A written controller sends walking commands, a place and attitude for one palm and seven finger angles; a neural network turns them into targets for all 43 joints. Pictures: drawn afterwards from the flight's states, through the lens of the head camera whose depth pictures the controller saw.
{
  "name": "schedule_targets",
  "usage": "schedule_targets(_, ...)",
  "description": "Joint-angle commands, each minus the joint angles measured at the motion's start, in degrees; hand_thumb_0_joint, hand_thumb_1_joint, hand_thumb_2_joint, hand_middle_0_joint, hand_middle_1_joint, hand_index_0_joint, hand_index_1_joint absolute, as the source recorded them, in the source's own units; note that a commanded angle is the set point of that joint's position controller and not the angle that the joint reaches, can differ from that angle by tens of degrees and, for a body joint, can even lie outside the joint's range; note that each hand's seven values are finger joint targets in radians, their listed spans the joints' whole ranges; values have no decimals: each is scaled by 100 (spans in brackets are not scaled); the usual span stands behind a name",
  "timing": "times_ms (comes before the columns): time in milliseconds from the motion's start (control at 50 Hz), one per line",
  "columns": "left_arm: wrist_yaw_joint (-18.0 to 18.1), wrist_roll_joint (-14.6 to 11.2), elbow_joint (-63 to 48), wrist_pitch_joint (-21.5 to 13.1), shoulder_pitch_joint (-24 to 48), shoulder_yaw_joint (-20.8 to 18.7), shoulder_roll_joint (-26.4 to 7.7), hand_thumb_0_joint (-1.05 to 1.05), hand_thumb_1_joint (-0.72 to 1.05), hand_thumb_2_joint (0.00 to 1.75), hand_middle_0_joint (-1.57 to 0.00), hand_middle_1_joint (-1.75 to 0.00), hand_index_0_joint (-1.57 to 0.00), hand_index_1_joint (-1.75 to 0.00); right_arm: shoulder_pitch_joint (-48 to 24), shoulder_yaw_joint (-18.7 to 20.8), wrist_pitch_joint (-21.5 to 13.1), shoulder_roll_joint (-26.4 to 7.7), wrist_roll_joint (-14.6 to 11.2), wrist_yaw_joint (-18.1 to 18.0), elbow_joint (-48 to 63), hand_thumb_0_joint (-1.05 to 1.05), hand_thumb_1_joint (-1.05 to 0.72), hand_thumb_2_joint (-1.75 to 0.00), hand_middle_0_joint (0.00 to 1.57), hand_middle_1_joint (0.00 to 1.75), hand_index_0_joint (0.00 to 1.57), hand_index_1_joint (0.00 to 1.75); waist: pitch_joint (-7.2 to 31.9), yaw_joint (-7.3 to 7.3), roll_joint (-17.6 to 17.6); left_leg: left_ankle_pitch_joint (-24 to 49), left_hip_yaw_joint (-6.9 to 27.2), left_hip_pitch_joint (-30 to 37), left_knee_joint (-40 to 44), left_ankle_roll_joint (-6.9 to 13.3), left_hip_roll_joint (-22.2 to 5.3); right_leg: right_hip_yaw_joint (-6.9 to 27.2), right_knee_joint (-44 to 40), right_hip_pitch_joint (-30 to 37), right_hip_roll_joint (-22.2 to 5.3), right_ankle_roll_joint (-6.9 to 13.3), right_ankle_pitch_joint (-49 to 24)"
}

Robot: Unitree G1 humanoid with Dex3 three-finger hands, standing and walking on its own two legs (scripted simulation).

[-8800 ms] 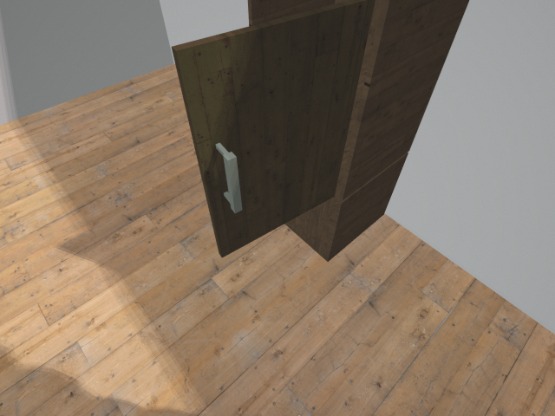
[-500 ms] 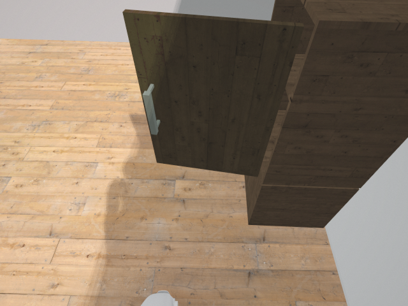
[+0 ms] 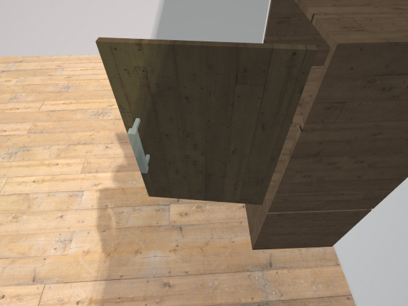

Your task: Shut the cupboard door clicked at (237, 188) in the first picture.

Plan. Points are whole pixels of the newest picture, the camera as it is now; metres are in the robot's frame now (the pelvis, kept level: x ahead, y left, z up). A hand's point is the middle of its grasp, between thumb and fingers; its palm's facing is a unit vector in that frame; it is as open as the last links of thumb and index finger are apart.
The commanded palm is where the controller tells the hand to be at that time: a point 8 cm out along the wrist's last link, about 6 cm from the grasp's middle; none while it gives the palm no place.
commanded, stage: come to a stop and stand still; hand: left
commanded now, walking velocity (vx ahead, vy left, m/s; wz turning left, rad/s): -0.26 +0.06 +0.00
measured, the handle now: (140, 147) +0.51 +0.20 -0.03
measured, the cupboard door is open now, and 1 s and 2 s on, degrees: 83 83 83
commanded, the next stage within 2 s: look again from close up in 0.72 s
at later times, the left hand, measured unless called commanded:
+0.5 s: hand out of the picture +0.05 +0.18 -0.17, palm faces -0.02 -0.97 -0.25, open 7.4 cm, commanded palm none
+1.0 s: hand out of the picture +0.04 +0.17 -0.16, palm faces -0.02 -0.97 -0.23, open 7.3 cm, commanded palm none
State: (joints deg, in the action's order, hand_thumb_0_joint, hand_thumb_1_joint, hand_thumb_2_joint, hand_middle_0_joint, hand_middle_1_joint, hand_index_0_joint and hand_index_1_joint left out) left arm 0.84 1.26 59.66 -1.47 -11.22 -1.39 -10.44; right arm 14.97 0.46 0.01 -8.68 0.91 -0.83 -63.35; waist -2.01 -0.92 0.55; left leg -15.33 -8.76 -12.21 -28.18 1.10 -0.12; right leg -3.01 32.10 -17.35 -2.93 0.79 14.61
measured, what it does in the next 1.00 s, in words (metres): stands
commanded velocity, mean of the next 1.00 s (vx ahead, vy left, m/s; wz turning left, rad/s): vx -0.04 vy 0.01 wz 0.00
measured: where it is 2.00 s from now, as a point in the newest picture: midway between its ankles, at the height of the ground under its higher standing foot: outside the picture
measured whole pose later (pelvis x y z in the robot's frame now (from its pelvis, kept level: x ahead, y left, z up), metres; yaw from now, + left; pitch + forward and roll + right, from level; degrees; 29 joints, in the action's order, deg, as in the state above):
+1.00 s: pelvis +0.02 -0.02 +0.01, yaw +0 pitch +0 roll +1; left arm 1.2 0.7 62.5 -1.4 -13.1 1.0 -10.0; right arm 16.6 -1.1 -0.7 -10.2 1.1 -0.6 -63.4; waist -2.8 -0.7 -1.0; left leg -14.3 -7.9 -8.3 -23.1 -0.2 -1.7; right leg -4.1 26.8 -13.3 -0.8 2.0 13.5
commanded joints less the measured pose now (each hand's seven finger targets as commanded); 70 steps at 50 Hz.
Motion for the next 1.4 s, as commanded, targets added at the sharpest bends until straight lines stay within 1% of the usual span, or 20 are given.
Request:
schedule_targets(0,125,-81,-114,39,-328,-89,-738,0,90,90,-20,-30,-20,-30,428,144,-13,-541,-54,-69,128,0,-90,-90,20,30,20,30,417,51,732,1070,521,95,319,-171,-488,775,-568,747,-907,364,-3542)
schedule_targets(60,171,-82,-223,138,-343,-179,-813,0,90,90,-20,-30,-20,-30,444,220,62,-638,-28,-109,181,0,-90,-90,20,30,20,30,610,114,149,2060,523,237,104,-159,-611,688,-199,852,-836,393,-3682)
schedule_targets(120,178,-60,-376,207,-222,-215,-786,0,90,90,-20,-30,-20,-30,423,284,137,-677,-11,-129,325,0,-90,-90,20,30,20,30,618,107,41,2406,564,313,-53,-96,-729,593,-65,644,-722,345,-3319)
schedule_targets(240,159,-19,-557,311,-69,-211,-537,0,90,90,-20,-30,-20,-30,129,337,160,-790,36,-119,555,0,-90,-90,20,30,20,30,360,159,-421,1557,931,-149,489,198,-1094,322,73,474,-208,132,-1209)
schedule_targets(280,149,1,-528,312,-114,-193,-487,0,90,90,-20,-30,-20,-30,11,317,141,-725,37,-103,585,0,-90,-90,20,30,20,30,246,200,-307,912,894,-313,577,186,-1010,394,-153,540,-194,141,-903)
schedule_targets(300,140,4,-539,295,-140,-190,-533,0,90,90,-20,-30,-20,-30,-21,315,134,-722,23,-87,604,0,-90,-90,20,30,20,30,223,193,-188,640,828,-320,496,125,-884,550,-333,495,-277,172,-992)
schedule_targets(320,349,-63,-379,188,-722,-104,-690,0,90,90,-20,-30,-20,-30,-479,365,-38,-967,-102,-66,1023,0,-90,-90,20,30,20,30,577,292,-520,1528,407,117,-515,-94,-1017,743,-243,400,-709,169,-2848)
schedule_targets(340,308,-44,-678,107,-377,-137,-1009,0,90,90,-20,-30,-20,-30,8,311,17,-599,-47,-19,1163,0,-90,-90,20,30,20,30,963,5,-334,36,408,-133,-541,-115,-506,1280,-359,596,-1011,475,-1985)
schedule_targets(360,273,-37,-748,77,-184,-127,-1013,0,90,90,-20,-30,-20,-30,174,260,40,-485,-44,-1,1145,0,-90,-90,20,30,20,30,892,-93,-73,-439,416,-64,-340,-102,-411,1414,-568,322,-1067,633,-1021)
schedule_targets(380,235,-21,-791,57,-13,-73,-910,0,90,90,-20,-30,-20,-30,294,208,34,-394,-3,18,1159,0,-90,-90,20,30,20,30,686,-166,-260,-297,439,178,-26,-76,-366,1216,-611,21,-920,626,-599)
schedule_targets(420,182,-17,-798,98,11,-24,-766,0,90,90,-20,-30,-20,-30,275,195,-12,-559,24,28,1218,0,-90,-90,20,30,20,30,9,-110,-447,-70,860,-91,401,109,-699,775,-560,-389,-393,327,232)
schedule_targets(440,164,-15,-769,118,-73,-6,-700,0,90,90,-20,-30,-20,-30,191,184,-20,-659,29,27,1272,0,-90,-90,20,30,20,30,-200,-37,-246,-282,1000,-355,618,170,-796,666,-572,-327,-229,251,463)
schedule_targets(460,146,-14,-742,131,-173,12,-662,0,90,90,-20,-30,-20,-30,133,182,-17,-756,30,30,1328,0,-90,-90,20,30,20,30,-322,15,-41,-632,990,-537,735,181,-797,642,-653,-265,-198,219,641)
schedule_targets(560,110,-33,-616,64,-362,43,-666,0,90,90,-20,-30,-20,-30,266,124,-65,-787,40,37,1200,0,-90,-90,20,30,20,30,-192,-18,143,-579,845,-202,808,133,-609,872,-992,-267,-297,228,768)
schedule_targets(640,97,-46,-490,0,-381,62,-730,0,90,90,-20,-30,-20,-30,327,59,-118,-787,26,38,993,0,-90,-90,20,30,20,30,12,-13,305,-161,738,74,794,101,-583,885,-1112,-46,-383,222,397)
schedule_targets(720,87,-61,-331,-28,-368,73,-767,0,90,90,-20,-30,-20,-30,324,16,-158,-804,20,26,766,0,-90,-90,20,30,20,30,-16,12,36,70,741,122,905,75,-626,807,-1105,120,-393,219,49)
schedule_targets(920,103,-82,61,-77,-425,94,-728,0,90,90,-20,-30,-20,-30,408,-41,-212,-706,9,-29,249,0,-90,-90,20,30,20,30,137,85,-38,664,686,271,920,25,-689,658,-1012,655,-463,237,-1069)
schedule_targets(1120,113,-78,217,-70,-385,86,-665,0,90,90,-20,-30,-20,-30,413,-36,-197,-616,8,-68,19,0,-90,-90,20,30,20,30,-37,98,-39,738,650,314,955,-10,-705,619,-1082,700,-457,240,-1281)
schedule_targets(1260,122,-70,236,-99,-428,66,-679,0,90,90,-20,-30,-20,-30,378,-13,-213,-638,3,-87,-4,0,-90,-90,20,30,20,30,182,91,8,1041,635,512,905,-16,-725,579,-1040,874,-471,235,-1801)
schedule_targets(1380,125,-63,253,-83,-431,65,-656,0,90,90,-20,-30,-20,-30,334,-18,-203,-600,-2,-111,-24,0,-90,-90,20,30,20,30,83,88,-14,1209,634,576,940,-13,-761,542,-1034,849,-430,228,-1900)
